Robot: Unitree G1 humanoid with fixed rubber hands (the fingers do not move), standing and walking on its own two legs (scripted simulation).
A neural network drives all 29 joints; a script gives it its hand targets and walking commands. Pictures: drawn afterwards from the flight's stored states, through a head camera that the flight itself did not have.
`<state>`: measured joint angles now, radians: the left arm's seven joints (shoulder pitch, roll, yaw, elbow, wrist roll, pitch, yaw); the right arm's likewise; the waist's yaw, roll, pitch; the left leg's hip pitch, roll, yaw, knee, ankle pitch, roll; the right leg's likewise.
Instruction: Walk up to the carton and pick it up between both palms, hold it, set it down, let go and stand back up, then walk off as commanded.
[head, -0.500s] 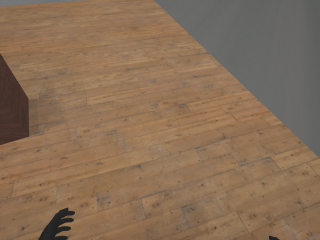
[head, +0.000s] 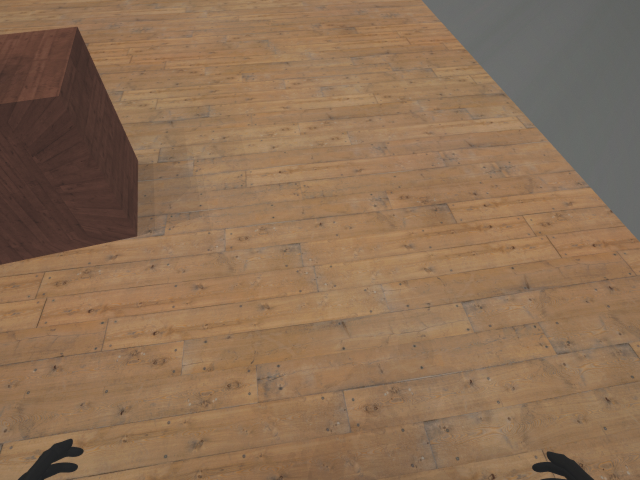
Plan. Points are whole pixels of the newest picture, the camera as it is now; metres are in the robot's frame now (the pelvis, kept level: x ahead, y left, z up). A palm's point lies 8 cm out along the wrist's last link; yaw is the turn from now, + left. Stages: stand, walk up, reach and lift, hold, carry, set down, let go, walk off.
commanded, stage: walk up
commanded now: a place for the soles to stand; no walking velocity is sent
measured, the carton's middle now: out of the picture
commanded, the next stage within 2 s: none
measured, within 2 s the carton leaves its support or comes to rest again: neither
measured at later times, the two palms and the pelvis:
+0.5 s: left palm out of the picture +0.18 +0.44 -0.06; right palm (499, 426) +0.21 -0.22 -0.08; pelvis +0.09 +0.09 +0.00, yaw +7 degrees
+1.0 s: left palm out of the picture +0.19 +0.55 -0.06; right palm (389, 329) +0.35 -0.09 -0.09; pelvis +0.17 +0.19 -0.01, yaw +15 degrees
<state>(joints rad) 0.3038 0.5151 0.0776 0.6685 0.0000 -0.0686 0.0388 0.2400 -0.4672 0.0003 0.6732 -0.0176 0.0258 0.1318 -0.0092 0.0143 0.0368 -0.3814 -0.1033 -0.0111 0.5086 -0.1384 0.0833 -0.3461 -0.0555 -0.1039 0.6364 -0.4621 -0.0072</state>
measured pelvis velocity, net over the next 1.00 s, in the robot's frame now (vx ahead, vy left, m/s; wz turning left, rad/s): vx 0.17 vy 0.19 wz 0.26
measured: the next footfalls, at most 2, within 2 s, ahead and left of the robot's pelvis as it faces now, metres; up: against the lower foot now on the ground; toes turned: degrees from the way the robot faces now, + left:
left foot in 0.26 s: +0.13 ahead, +0.19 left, +0.00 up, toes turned +2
right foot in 0.58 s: +0.18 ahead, -0.03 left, +0.00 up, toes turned -1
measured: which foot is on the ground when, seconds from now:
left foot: down 0.00-0.02, up 0.04-0.24, down 0.26-0.58, up 0.60-0.80, down 0.82-1.00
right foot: down 0.00-0.28, up 0.30-0.56, down 0.58-0.86, up 0.88-1.00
